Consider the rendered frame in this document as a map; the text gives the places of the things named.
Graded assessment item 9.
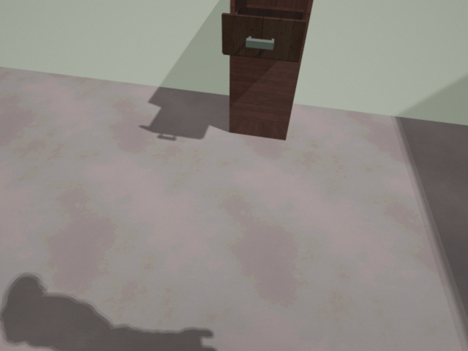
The cabinet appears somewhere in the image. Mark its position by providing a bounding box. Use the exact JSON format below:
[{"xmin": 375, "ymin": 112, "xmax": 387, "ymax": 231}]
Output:
[{"xmin": 230, "ymin": 0, "xmax": 314, "ymax": 140}]

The drawer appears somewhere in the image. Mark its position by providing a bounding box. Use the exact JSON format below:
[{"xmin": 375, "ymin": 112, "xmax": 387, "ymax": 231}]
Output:
[{"xmin": 222, "ymin": 7, "xmax": 306, "ymax": 63}]

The handle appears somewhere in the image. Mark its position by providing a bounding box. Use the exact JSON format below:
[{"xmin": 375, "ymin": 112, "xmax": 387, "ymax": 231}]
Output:
[{"xmin": 246, "ymin": 37, "xmax": 274, "ymax": 50}]

